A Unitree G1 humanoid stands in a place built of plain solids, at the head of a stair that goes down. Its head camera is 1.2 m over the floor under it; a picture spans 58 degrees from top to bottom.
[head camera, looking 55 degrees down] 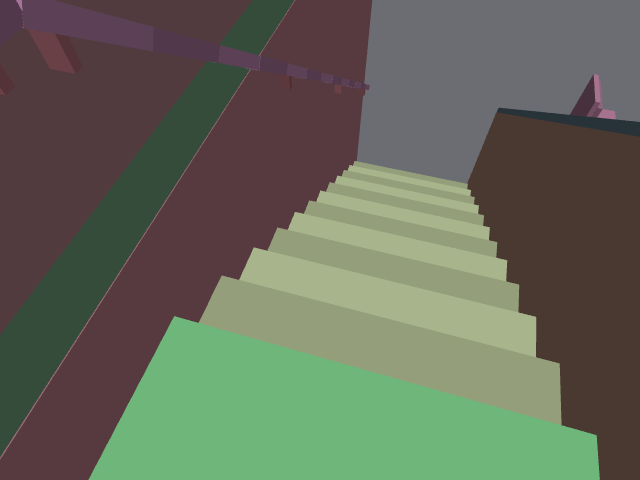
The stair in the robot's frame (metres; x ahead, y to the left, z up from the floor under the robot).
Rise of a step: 0.19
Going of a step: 0.26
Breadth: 1.20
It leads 16 degrees to the right of straight ahead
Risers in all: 12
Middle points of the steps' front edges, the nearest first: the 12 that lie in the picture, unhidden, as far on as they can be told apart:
0.39 -0.14 0.00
0.65 -0.21 -0.19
0.90 -0.28 -0.38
1.16 -0.36 -0.58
1.41 -0.43 -0.77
1.67 -0.50 -0.96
1.92 -0.58 -1.15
2.18 -0.65 -1.35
2.43 -0.72 -1.54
2.68 -0.80 -1.73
2.94 -0.87 -1.92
3.19 -0.95 -2.12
